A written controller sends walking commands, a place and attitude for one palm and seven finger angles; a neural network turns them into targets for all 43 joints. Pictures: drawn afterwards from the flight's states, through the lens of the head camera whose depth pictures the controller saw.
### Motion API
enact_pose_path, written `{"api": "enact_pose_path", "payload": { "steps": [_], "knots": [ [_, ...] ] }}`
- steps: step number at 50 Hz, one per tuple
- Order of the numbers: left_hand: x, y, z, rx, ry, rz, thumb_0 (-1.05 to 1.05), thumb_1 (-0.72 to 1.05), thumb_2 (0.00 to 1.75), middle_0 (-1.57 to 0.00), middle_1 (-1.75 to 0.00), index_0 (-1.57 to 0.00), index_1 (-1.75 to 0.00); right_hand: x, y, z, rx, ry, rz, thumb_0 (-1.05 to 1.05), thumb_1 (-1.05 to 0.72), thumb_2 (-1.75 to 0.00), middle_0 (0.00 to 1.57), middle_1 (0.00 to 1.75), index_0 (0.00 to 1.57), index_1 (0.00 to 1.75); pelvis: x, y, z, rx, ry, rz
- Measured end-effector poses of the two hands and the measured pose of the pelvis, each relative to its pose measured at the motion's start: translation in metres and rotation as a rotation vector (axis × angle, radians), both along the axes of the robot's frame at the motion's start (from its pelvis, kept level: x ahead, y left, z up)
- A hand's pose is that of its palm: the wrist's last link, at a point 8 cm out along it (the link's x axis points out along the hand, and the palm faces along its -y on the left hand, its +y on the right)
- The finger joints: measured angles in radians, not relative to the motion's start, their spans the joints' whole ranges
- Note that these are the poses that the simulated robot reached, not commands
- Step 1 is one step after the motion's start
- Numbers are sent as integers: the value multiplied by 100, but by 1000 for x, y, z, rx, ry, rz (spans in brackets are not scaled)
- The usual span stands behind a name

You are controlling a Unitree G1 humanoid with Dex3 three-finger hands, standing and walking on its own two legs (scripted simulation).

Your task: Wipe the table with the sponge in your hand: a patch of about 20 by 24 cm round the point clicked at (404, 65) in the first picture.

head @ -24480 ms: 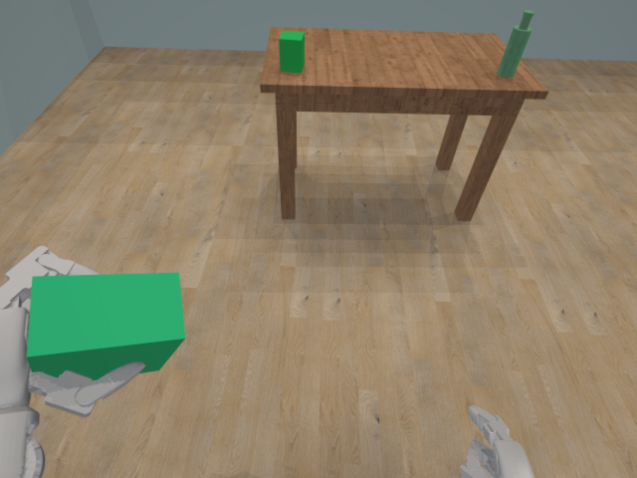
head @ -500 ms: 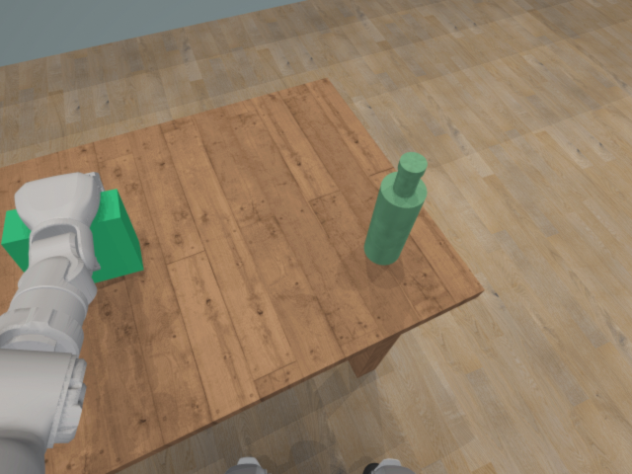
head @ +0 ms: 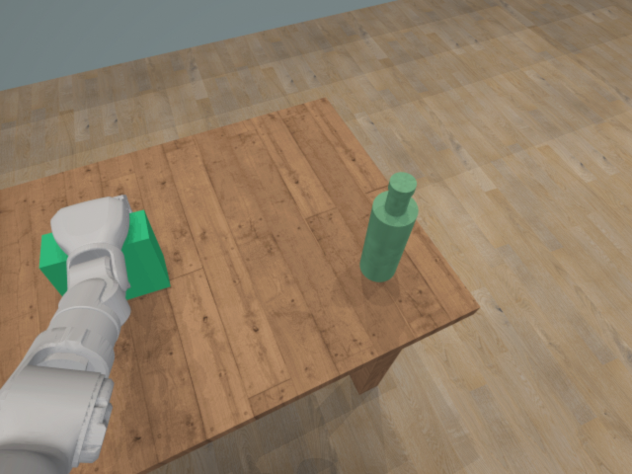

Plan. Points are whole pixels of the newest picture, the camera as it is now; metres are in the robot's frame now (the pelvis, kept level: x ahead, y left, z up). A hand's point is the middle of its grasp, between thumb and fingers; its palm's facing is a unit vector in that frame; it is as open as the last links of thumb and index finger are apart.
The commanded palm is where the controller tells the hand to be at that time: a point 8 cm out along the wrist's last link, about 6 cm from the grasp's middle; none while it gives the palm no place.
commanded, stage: wipe back along the middle lane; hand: left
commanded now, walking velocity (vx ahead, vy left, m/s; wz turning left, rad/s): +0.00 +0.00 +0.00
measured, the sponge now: (115, 270) +0.40 +0.31 -0.04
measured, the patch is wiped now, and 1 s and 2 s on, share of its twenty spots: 0.50 0.80 0.80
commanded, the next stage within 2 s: slide across to the third lane in 1.74 s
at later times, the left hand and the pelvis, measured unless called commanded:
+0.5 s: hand (118, 274) +0.37 +0.28 -0.01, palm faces -0.08 +0.01 -1.00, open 10.4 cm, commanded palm +0.33 +0.26 +0.02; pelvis -0.01 +0.00 +0.00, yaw +0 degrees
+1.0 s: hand (127, 303) +0.33 +0.26 -0.01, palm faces -0.07 +0.00 -1.00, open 10.4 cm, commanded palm +0.28 +0.23 +0.02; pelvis +0.00 +0.00 +0.00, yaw +1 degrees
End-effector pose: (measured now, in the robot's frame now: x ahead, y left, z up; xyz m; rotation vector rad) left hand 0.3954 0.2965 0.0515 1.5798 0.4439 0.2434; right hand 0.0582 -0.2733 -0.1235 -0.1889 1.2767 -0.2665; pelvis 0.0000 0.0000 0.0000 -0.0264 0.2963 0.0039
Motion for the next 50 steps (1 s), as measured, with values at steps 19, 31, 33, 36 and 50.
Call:
{"api": "enact_pose_path", "payload": {
  "steps": [19, 31, 33, 36, 50],
  "knots": [
    [-31, -17, -4, 4, -37, -16, 1, -51, 104, -67, -132, -69, -133, 37, 17, 3, 41, -118, 48, 0, -91, -90, 21, 29, 20, 30, -6, 2, 1, 8, -42, 0],
    [-52, -30, -4, -2, -59, -7, 1, -51, 104, -67, -133, -68, -134, 62, 27, 6, 65, -179, 81, 0, -91, -90, 21, 29, 20, 30, -4, 3, 2, 10, -71, 4],
    [-56, -31, -4, -6, -62, -3, 1, -51, 104, -67, -133, -68, -134, 67, 28, 8, 65, -191, 87, 0, -91, -90, 21, 29, 20, 30, -4, 3, 2, 11, -78, 4],
    [-60, -33, -4, -6, -63, -2, 1, -51, 104, -66, -133, -68, -134, 74, 28, 11, 62, -213, 96, 0, -91, -90, 21, 29, 20, 30, -3, 2, 3, 13, -87, 4],
    [-83, -47, -4, -11, -66, 6, 1, -50, 104, -66, -134, -67, -135, 109, 30, 22, 68, -307, 144, 0, -91, -90, 21, 29, 20, 30, 1, -2, 4, 17, -117, 11]
  ]
}}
